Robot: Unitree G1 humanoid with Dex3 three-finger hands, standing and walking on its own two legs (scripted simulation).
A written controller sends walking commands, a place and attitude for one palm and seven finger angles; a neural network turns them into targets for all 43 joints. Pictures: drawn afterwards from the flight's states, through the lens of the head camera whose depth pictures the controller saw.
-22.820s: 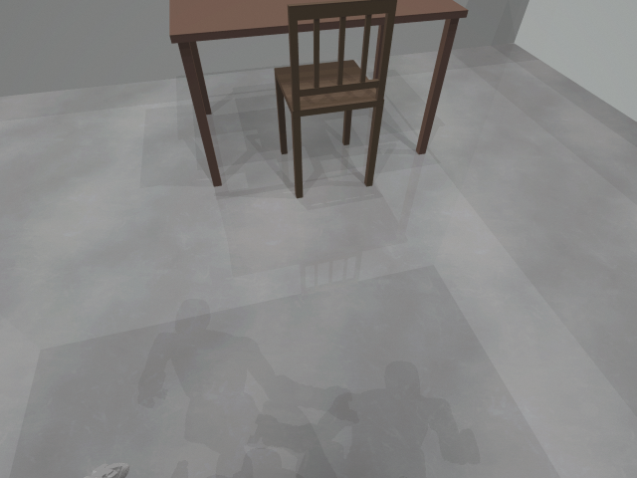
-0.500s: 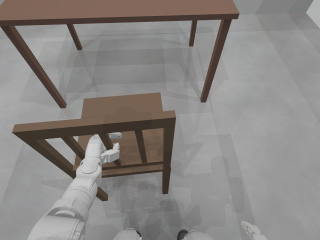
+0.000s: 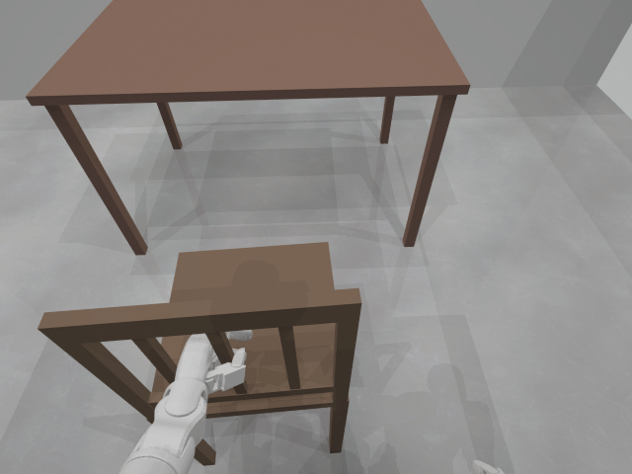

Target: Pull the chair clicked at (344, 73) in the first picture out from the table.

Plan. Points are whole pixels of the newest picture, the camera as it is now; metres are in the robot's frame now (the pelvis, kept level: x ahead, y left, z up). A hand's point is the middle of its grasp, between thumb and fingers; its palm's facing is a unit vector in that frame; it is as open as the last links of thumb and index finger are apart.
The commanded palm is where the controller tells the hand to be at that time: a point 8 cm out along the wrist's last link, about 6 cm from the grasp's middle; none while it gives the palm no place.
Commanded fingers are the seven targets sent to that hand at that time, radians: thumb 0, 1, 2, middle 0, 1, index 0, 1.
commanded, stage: stop walking, hand still on the chair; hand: left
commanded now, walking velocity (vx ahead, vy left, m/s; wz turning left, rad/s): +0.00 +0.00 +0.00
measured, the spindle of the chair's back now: (229, 362) +0.30 +0.15 -0.10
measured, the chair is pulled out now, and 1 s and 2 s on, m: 0.57 0.57 0.57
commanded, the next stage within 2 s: open the thumb and straighten the fingers in 0.58 s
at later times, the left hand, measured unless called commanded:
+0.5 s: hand (238, 367) +0.27 +0.13 -0.06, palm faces +0.01 -0.99 -0.16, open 5.1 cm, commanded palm +0.25 +0.18 -0.05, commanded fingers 0.00 0.90 0.90 -0.50 -1.45 -0.50 -1.45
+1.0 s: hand (233, 360) +0.28 +0.14 -0.06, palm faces -0.01 -0.99 -0.15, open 10.1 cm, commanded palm +0.26 +0.19 -0.04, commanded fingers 0.00 -0.55 0.20 -0.32 -0.94 -0.32 -0.94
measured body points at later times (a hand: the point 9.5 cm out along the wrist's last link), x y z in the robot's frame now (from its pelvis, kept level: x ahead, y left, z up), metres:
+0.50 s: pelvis +0.04 +0.00 +0.01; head +0.05 -0.01 +0.46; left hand +0.27 +0.18 -0.05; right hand +0.19 -0.24 -0.09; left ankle +0.03 +0.14 -0.74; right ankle +0.04 -0.12 -0.74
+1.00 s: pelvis +0.03 +0.01 -0.02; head +0.07 -0.01 +0.43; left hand +0.28 +0.19 -0.05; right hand +0.18 -0.25 -0.12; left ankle +0.03 +0.14 -0.74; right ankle +0.04 -0.12 -0.73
